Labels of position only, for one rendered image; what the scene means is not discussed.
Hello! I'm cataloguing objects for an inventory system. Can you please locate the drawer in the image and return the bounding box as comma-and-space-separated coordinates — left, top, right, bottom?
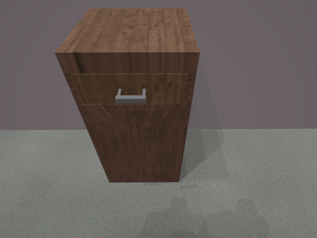
71, 73, 189, 104

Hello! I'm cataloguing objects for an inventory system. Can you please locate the cabinet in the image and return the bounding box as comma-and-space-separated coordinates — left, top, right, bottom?
55, 8, 200, 182

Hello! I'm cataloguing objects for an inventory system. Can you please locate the handle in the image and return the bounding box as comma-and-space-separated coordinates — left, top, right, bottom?
115, 89, 146, 103

